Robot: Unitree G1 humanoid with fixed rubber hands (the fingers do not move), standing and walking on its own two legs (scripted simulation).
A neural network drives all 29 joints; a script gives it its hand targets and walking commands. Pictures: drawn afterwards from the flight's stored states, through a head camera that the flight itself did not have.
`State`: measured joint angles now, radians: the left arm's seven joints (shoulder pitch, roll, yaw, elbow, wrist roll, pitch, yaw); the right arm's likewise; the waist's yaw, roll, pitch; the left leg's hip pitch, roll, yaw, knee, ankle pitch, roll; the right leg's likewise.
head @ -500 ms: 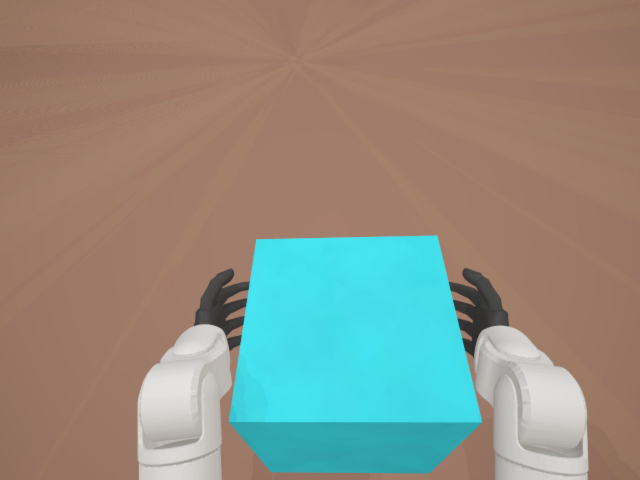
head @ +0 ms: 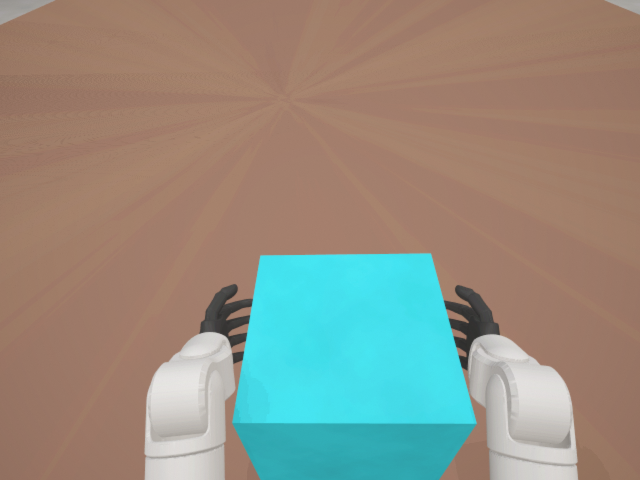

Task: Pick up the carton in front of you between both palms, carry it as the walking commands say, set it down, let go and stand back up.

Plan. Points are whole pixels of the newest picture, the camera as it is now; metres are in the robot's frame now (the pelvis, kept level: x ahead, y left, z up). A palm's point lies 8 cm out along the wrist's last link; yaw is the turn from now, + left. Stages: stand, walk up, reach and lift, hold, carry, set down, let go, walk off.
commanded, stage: carry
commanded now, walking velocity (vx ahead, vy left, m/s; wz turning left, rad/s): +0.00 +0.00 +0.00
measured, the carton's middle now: (346, 378) +0.27 +0.00 +0.01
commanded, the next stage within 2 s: hold in 1.36 s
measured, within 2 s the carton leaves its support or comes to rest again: neither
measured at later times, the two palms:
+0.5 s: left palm (220, 370) +0.24 +0.14 +0.08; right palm (493, 373) +0.24 -0.16 +0.08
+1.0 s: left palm (223, 408) +0.22 +0.14 +0.04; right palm (491, 413) +0.21 -0.16 +0.04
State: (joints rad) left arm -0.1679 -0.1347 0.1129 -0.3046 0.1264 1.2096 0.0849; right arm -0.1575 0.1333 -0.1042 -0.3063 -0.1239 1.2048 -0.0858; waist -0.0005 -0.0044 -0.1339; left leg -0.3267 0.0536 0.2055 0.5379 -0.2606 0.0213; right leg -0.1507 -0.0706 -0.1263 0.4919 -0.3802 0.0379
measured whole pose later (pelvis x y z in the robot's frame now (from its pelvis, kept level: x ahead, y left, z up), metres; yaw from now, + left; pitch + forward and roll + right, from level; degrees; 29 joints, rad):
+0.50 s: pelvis -0.02 -0.01 +0.00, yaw +0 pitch +2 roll +0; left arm -0.14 -0.13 0.11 -0.28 0.13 1.19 0.08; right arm -0.14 0.13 -0.10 -0.28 -0.13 1.19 -0.08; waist 0.00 -0.01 -0.12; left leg -0.33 0.07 0.20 0.56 -0.27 0.02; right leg -0.15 -0.07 -0.16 0.51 -0.40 0.01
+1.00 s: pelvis -0.06 -0.01 +0.00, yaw -1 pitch +2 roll +0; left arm -0.16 -0.13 0.14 0.08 0.23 0.84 0.02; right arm -0.16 0.13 -0.13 0.08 -0.22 0.84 -0.02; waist 0.00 0.00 -0.11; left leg -0.35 0.08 0.19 0.50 -0.18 0.03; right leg -0.20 -0.05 -0.16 0.51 -0.33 0.00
